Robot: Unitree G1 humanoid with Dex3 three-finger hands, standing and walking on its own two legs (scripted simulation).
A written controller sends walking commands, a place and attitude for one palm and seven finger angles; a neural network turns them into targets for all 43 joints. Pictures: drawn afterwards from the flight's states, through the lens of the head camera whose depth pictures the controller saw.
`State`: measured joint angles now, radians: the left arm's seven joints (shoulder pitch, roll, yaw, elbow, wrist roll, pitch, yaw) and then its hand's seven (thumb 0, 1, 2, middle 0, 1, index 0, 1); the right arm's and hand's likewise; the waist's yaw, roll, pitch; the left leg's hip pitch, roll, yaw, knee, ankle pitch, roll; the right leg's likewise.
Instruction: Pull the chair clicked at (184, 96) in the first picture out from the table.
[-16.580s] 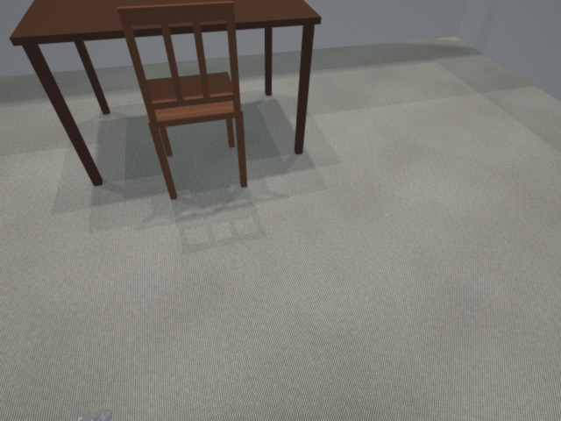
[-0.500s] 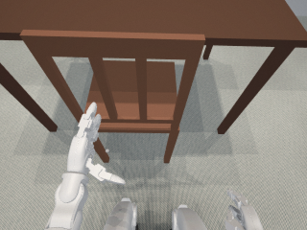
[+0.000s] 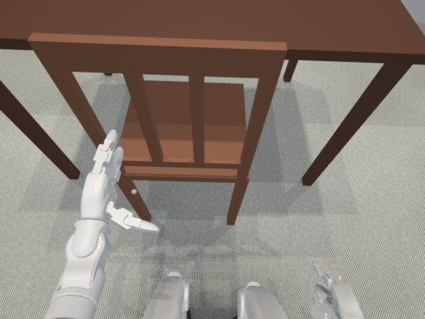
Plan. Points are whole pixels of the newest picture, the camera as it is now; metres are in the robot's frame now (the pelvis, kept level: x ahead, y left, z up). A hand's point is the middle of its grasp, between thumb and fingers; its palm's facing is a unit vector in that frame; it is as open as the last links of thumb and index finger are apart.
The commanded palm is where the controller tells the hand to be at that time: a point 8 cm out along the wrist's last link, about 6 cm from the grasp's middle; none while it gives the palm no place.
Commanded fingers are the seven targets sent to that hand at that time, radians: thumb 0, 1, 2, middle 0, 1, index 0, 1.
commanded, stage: push the fingers through the gap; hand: left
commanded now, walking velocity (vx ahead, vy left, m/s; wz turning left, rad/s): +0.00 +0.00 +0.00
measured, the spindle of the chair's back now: (147, 124) +0.50 +0.16 +0.02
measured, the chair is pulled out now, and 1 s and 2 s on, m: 0.00 0.00 0.00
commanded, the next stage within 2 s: hook a spindle and tug to test in 1.52 s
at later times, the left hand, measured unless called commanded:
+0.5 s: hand (144, 168) +0.38 +0.14 +0.04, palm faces -0.01 -1.00 -0.06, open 16.9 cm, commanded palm +0.36 +0.19 +0.02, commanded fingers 0.00 -0.50 0.30 -0.06 -0.08 -0.06 -0.08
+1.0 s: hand (152, 144) +0.44 +0.14 +0.02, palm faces -0.01 -1.00 -0.05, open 16.9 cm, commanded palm +0.42 +0.19 +0.02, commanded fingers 0.00 -0.50 0.30 -0.06 -0.08 -0.06 -0.08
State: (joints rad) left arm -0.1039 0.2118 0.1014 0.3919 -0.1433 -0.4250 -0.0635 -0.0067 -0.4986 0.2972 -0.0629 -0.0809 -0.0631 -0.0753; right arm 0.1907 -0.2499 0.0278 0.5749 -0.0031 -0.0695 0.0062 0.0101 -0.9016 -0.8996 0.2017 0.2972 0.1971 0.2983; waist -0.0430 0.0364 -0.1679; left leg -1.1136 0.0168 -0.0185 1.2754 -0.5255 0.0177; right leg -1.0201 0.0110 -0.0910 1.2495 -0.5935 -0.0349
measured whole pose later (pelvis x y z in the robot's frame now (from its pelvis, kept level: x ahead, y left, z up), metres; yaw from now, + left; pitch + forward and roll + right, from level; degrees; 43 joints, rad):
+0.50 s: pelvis +0.00 +0.00 +0.00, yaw -1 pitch +22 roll -2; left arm -0.24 0.21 0.12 0.47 -0.13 -0.43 -0.05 -0.01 -0.50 0.30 -0.07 -0.08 -0.06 -0.08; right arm 0.23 -0.25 0.02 0.60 -0.02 -0.07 0.00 0.01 -0.90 -0.90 0.20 0.30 0.20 0.30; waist -0.06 0.04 -0.16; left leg -1.11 0.02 0.00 1.25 -0.52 0.02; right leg -1.03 0.02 -0.07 1.23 -0.58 -0.03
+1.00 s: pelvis +0.00 +0.01 +0.00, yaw -2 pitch +25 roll -3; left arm -0.54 0.25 0.20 0.77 -0.10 -0.44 -0.05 -0.01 -0.50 0.30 -0.06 -0.08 -0.06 -0.08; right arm 0.25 -0.26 0.02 0.63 -0.03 -0.04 0.02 0.01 -0.90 -0.90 0.20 0.30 0.20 0.30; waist -0.11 0.05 -0.16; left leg -1.19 0.02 0.01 1.27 -0.52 0.03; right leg -1.11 0.02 -0.07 1.25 -0.57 -0.02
